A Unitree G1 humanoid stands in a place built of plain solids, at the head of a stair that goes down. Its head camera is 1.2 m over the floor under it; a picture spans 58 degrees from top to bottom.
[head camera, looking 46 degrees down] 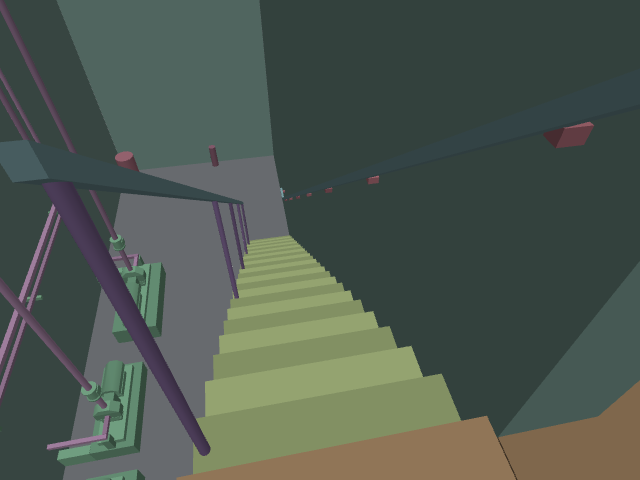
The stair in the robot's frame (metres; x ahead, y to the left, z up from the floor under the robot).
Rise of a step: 0.20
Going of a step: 0.23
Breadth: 0.84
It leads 11 degrees to the left of straight ahead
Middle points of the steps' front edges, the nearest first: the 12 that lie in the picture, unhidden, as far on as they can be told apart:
0.41 -0.05 0.00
0.63 -0.01 -0.20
0.85 0.03 -0.40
1.08 0.08 -0.59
1.30 0.12 -0.79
1.52 0.16 -0.99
1.75 0.20 -1.19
1.97 0.25 -1.39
2.19 0.29 -1.59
2.42 0.33 -1.78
2.64 0.37 -1.98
2.87 0.42 -2.18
